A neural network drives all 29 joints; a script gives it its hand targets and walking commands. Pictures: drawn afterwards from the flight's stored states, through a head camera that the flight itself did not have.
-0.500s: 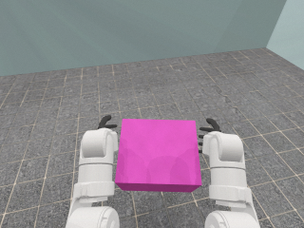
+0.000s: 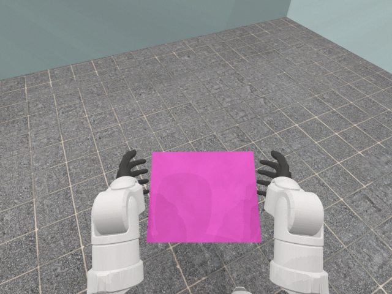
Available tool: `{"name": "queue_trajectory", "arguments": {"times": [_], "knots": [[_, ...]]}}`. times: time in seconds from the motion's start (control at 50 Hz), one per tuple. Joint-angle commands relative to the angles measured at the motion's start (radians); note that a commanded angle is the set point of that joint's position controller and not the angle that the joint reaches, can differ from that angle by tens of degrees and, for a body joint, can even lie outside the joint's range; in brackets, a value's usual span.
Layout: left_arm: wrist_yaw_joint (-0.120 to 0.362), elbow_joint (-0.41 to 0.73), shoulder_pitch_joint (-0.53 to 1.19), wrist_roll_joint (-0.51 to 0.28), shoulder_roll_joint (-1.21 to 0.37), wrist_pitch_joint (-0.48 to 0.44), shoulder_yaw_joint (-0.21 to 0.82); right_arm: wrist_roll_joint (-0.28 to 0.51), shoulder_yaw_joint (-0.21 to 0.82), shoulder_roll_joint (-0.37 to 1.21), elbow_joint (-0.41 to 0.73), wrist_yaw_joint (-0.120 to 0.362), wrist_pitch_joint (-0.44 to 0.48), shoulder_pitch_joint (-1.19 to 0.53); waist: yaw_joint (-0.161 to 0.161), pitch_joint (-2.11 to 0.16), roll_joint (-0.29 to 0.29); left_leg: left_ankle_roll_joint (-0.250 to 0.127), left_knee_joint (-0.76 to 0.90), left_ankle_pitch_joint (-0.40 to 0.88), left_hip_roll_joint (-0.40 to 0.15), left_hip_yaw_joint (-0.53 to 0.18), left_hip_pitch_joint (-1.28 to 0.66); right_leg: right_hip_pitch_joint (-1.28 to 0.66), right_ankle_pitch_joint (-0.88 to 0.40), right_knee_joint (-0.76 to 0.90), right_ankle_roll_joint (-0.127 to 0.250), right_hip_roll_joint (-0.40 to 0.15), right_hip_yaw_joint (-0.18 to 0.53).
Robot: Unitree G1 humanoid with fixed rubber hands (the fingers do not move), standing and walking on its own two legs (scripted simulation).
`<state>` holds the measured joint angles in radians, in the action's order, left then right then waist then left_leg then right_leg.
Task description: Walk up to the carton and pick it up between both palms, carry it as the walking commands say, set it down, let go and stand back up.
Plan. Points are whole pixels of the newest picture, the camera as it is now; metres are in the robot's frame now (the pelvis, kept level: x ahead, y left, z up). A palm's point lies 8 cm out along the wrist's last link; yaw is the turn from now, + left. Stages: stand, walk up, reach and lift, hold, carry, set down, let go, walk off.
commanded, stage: carry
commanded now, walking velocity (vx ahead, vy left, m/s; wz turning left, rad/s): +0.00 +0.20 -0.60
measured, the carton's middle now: (202, 199) +0.34 +0.00 -0.02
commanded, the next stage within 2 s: none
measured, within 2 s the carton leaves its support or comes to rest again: neither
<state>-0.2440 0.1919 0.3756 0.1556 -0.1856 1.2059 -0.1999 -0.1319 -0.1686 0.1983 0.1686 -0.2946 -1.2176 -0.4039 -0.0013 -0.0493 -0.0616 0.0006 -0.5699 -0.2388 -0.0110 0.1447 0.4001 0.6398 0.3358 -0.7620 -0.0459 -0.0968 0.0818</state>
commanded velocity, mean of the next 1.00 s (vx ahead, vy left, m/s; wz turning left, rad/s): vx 0.00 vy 0.20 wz -0.60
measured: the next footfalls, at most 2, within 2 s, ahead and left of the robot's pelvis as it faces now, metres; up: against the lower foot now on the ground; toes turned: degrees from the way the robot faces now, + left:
right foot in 0.20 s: +0.02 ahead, -0.08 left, +0.00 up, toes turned -18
left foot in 0.60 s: +0.03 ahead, +0.25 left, +0.00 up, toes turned -17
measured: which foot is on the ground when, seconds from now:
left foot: down 0.00-0.22, up 0.24-0.58, down 0.60-0.90, up 0.92-1.00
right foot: up 0.00-0.18, down 0.20-0.60, up 0.62-0.86, down 0.88-1.00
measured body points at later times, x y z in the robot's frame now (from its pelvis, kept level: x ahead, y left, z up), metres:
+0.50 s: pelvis -0.07 +0.09 +0.01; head -0.05 +0.05 +0.46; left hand +0.28 +0.11 +0.09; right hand +0.18 -0.17 +0.09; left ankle +0.00 +0.25 -0.67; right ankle -0.02 -0.07 -0.72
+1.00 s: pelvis -0.09 +0.21 +0.01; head -0.08 +0.17 +0.46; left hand +0.25 +0.12 +0.08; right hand +0.06 -0.11 +0.07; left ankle -0.02 +0.30 -0.67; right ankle -0.13 +0.11 -0.72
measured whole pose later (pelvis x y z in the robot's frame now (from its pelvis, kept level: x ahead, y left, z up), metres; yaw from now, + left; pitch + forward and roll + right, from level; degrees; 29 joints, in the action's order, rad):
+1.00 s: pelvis -0.09 +0.21 +0.01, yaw -37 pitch +4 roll +2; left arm -0.26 0.09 0.42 0.14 -0.20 1.22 -0.21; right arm -0.15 -0.20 0.19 0.14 -0.30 -1.22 -0.38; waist 0.00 -0.02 0.02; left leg 0.07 -1.00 -0.47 -0.07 0.13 0.56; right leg 0.41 0.26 -0.60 0.03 -0.05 -0.07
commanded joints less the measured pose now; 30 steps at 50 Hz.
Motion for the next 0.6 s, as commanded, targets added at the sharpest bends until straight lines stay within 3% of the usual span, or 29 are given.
{"name": "queue_trajectory", "arguments": {"times": [0.0,0.02,0.06,0.12,0.14,0.16,0.18,0.2,0.22,0.24,0.28,0.32,0.38,0.44,0.48,0.54,0.56,0.58], "knots": [[0.440,0.025,0.573,-0.490,-0.966,0.032,0.699,0.414,0.629,1.049,-0.004,0.454,-0.012,-0.454,0.005,-0.349,0.220,-0.205,0.208,0.260,-0.382,-0.232,-0.263,0.047,0.218,-0.413,0.027,0.021,-0.155],[0.445,0.034,0.594,-0.508,-0.981,0.035,0.707,0.407,0.617,1.048,0.008,0.455,-0.009,-0.460,0.006,-0.318,0.181,-0.175,0.185,0.261,-0.332,-0.136,-0.229,0.020,0.154,-0.409,0.022,0.010,-0.162],[0.450,0.029,0.603,-0.524,-0.986,0.042,0.704,0.399,0.609,1.041,0.026,0.450,-0.007,-0.474,0.010,-0.317,0.220,-0.135,0.108,0.367,-0.276,-0.024,-0.246,-0.034,0.095,-0.280,0.014,0.023,-0.200],[0.449,-0.025,0.568,-0.520,-0.984,0.061,0.680,0.386,0.590,1.019,-0.011,0.445,-0.011,-0.434,-0.002,-0.346,0.291,-0.133,0.038,0.472,-0.284,-0.011,-0.300,-0.135,0.103,-0.064,0.023,0.055,-0.238],[0.450,-0.055,0.552,-0.512,-0.984,0.067,0.667,0.380,0.587,1.012,-0.029,0.444,-0.012,-0.427,-0.001,-0.351,0.291,-0.127,0.010,0.460,-0.290,-0.016,-0.307,-0.168,0.085,0.028,0.028,0.056,-0.241],[0.453,-0.085,0.535,-0.503,-0.985,0.070,0.652,0.378,0.586,1.003,-0.045,0.443,-0.014,-0.425,0.011,-0.350,0.254,-0.097,-0.036,0.416,-0.281,-0.004,-0.281,-0.235,-0.025,0.189,0.028,0.039,-0.231],[0.456,-0.113,0.518,-0.489,-0.987,0.072,0.635,0.381,0.587,0.996,-0.063,0.444,-0.017,-0.425,0.024,-0.351,0.166,-0.040,-0.117,0.299,-0.255,0.017,-0.192,-0.358,-0.162,0.353,0.027,-0.028,-0.155],[0.459,-0.145,0.487,-0.474,-0.984,0.072,0.612,0.384,0.591,0.987,-0.072,0.446,-0.018,-0.443,0.031,-0.335,-0.027,0.028,-0.240,0.014,-0.203,0.007,0.069,-0.537,-0.345,0.419,0.074,-0.247,0.164],[0.458,-0.202,0.430,-0.435,-0.971,0.059,0.588,0.399,0.627,1.002,-0.053,0.456,-0.024,-0.483,0.030,-0.289,-0.356,0.081,-0.372,-0.377,-0.039,0.007,0.334,-0.617,-0.732,0.415,0.225,-0.458,0.509],[0.461,-0.142,0.509,-0.458,-0.994,0.050,0.601,0.422,0.660,1.027,-0.029,0.457,-0.015,-0.527,0.020,-0.305,-0.181,0.077,-0.510,-0.359,-0.084,-0.121,0.341,-0.644,-0.759,0.351,0.227,-0.396,0.399],[0.461,-0.102,0.538,-0.464,-1.016,0.029,0.592,0.471,0.677,1.050,0.023,0.460,-0.005,-0.588,0.026,-0.335,-0.062,0.078,-0.555,-0.252,-0.110,-0.147,0.315,-0.572,-0.418,0.356,0.192,-0.300,0.244],[0.450,-0.046,0.570,-0.459,-1.025,0.016,0.590,0.493,0.684,1.058,0.052,0.460,-0.006,-0.614,0.032,-0.345,-0.099,0.086,-0.525,-0.140,-0.102,-0.110,0.278,-0.518,-0.271,0.372,0.163,-0.211,0.137],[0.437,-0.048,0.560,-0.435,-1.004,0.012,0.587,0.498,0.682,1.044,0.026,0.458,-0.017,-0.606,0.038,-0.363,-0.141,0.089,-0.464,-0.140,-0.066,-0.094,0.249,-0.496,-0.177,0.394,0.176,-0.190,0.160],[0.431,-0.079,0.526,-0.410,-0.986,0.018,0.590,0.476,0.659,1.041,-0.040,0.461,-0.030,-0.561,0.043,-0.374,-0.162,0.085,-0.363,-0.162,-0.046,-0.092,0.211,-0.488,-0.167,0.399,0.180,-0.192,0.197],[0.431,-0.091,0.519,-0.404,-0.979,0.019,0.598,0.467,0.646,1.045,-0.073,0.464,-0.034,-0.549,0.042,-0.379,-0.185,0.075,-0.258,-0.177,-0.028,-0.086,0.131,-0.445,-0.141,0.407,0.165,-0.180,0.199],[0.431,-0.089,0.524,-0.413,-0.975,0.019,0.621,0.456,0.632,1.048,-0.087,0.467,-0.032,-0.549,0.031,-0.369,-0.229,0.041,0.035,-0.177,0.021,-0.027,-0.083,-0.326,-0.080,0.412,0.107,-0.138,0.161],[0.430,-0.087,0.525,-0.418,-0.977,0.019,0.627,0.451,0.626,1.050,-0.089,0.468,-0.030,-0.545,0.021,-0.371,-0.216,0.019,0.199,-0.128,0.020,0.006,-0.215,-0.256,-0.089,0.367,0.046,-0.075,0.099],[0.430,-0.085,0.518,-0.424,-0.985,0.021,0.634,0.445,0.618,1.042,-0.084,0.470,-0.027,-0.538,0.016,-0.387,-0.080,-0.011,0.282,-0.160,-0.099,-0.101,-0.352,-0.132,-0.056,0.217,0.005,0.003,0.015]]}}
